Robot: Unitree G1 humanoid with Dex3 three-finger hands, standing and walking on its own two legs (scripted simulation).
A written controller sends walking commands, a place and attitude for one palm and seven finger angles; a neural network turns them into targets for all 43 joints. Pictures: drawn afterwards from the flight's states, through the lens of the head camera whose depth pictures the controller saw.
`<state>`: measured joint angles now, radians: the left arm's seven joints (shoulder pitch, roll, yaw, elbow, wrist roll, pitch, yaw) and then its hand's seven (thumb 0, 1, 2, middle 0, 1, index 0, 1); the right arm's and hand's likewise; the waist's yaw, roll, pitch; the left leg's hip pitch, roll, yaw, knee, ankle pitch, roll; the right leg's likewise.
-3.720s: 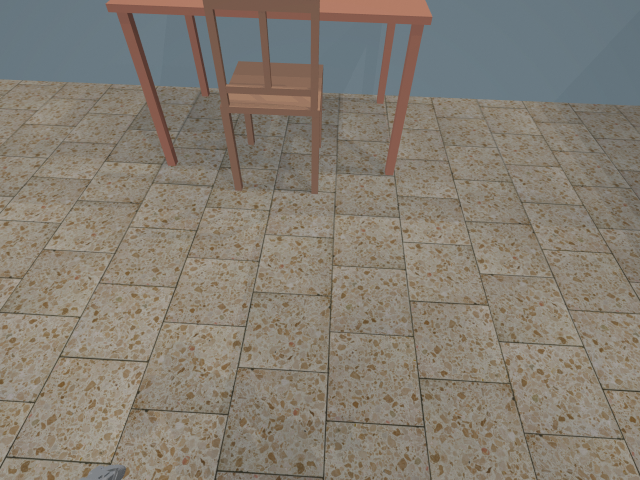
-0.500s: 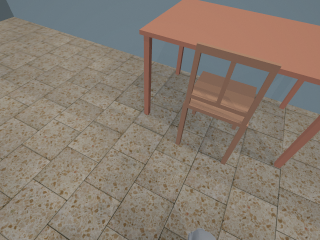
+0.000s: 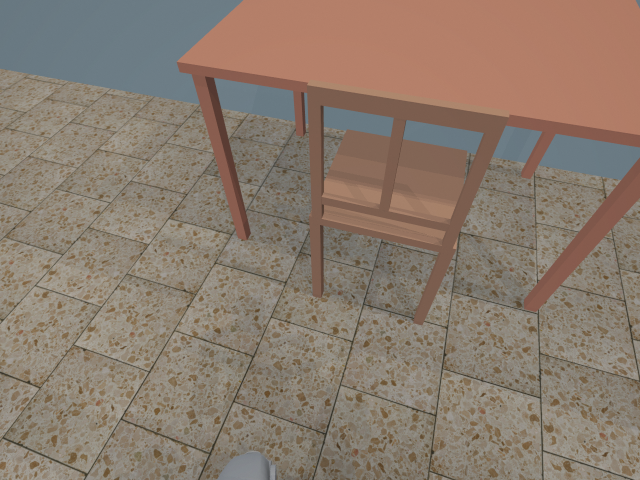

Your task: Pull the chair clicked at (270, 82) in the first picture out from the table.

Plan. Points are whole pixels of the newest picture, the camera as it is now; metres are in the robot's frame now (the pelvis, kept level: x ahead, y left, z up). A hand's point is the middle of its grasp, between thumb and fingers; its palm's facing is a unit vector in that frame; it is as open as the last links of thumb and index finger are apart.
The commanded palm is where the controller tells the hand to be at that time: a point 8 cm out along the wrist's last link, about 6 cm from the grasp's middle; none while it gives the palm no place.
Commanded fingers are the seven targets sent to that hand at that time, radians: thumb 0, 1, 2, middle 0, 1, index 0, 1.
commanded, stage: turn to face it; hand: left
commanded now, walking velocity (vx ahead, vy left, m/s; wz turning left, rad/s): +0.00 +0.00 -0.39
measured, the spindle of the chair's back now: (391, 167) +0.75 -0.12 -0.11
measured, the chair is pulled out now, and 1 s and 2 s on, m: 0.00 0.00 0.00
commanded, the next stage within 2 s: take the last steps up to it in 0.34 s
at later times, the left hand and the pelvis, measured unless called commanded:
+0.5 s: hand out of the picture +0.12 +0.22 -0.17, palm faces -0.15 -0.96 -0.22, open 7.4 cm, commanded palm none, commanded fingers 0.00 0.90 0.90 -0.20 -0.30 -0.20 -0.30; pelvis +0.04 +0.03 +0.00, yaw -12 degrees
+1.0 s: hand out of the picture +0.14 +0.19 -0.19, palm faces -0.18 -0.97 -0.15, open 7.3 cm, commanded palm none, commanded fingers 0.00 0.90 0.90 -0.20 -0.30 -0.20 -0.30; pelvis +0.14 +0.01 -0.01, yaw -14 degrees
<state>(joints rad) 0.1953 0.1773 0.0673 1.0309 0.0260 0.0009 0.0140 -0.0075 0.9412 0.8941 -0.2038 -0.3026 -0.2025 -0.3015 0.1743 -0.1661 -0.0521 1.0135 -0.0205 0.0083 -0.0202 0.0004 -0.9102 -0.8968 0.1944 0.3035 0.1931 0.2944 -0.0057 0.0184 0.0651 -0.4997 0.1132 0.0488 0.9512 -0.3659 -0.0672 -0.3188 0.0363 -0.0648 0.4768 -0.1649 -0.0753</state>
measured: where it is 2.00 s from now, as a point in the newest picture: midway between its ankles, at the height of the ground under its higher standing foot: (350, 457)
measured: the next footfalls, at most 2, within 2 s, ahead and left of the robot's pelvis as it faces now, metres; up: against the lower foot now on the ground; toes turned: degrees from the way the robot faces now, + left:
left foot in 0.16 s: +0.08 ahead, +0.14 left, +0.00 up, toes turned +1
right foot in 0.56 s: +0.04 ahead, -0.10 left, +0.00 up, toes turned -17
